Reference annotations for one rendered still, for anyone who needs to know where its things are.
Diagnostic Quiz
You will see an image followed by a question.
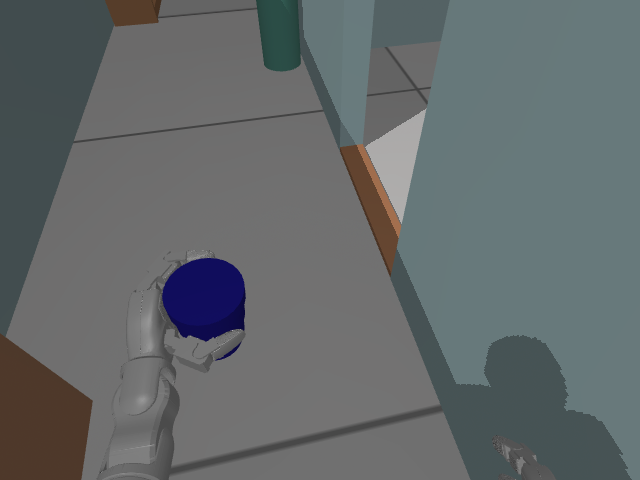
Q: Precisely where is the right robot hand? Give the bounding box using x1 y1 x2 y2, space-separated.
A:
492 435 556 480

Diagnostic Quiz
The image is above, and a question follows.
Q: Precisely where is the left robot arm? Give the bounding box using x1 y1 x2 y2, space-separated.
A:
97 356 180 480

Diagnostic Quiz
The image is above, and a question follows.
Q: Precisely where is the bookshelf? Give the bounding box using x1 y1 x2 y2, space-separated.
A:
105 0 161 27

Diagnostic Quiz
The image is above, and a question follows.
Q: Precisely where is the cup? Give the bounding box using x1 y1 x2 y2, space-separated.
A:
162 258 246 361

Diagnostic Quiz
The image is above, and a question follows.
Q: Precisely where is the left robot hand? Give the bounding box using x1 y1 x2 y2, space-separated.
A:
126 249 245 373

